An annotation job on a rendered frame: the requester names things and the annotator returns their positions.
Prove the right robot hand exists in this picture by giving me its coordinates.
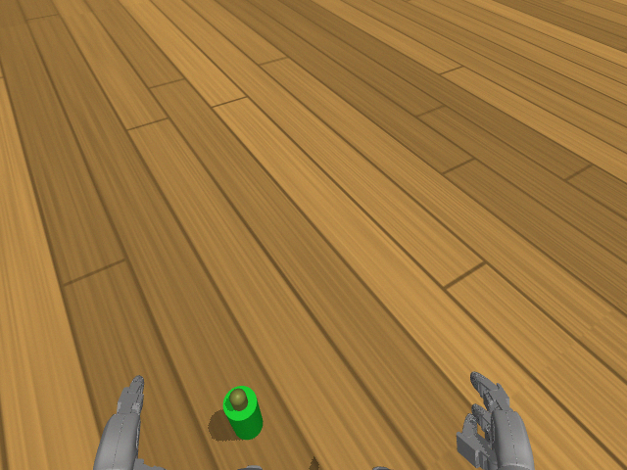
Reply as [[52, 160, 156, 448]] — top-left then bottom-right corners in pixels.
[[457, 371, 535, 470]]

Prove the left robot hand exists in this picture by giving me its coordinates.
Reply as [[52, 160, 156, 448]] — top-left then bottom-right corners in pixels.
[[93, 375, 167, 470]]

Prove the bottle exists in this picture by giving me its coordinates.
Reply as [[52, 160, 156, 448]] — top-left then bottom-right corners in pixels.
[[223, 386, 263, 440]]

